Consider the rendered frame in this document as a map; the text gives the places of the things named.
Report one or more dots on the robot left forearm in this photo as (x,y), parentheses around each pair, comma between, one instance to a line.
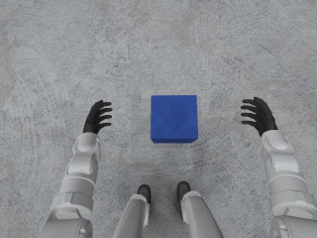
(74,199)

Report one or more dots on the robot left hand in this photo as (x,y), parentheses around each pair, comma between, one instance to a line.
(93,119)

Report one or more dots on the left robot shin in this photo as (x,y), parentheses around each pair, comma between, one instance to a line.
(137,196)

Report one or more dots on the robot left foot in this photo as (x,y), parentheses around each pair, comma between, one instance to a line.
(145,191)

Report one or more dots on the carton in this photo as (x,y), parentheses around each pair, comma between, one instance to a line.
(174,119)

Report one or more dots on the robot right forearm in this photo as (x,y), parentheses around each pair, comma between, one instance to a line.
(289,194)

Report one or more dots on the robot left upper arm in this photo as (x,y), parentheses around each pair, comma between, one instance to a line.
(67,228)

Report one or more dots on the robot right upper arm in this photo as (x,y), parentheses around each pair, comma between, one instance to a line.
(286,226)

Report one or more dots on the robot right hand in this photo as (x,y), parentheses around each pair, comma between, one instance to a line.
(263,117)

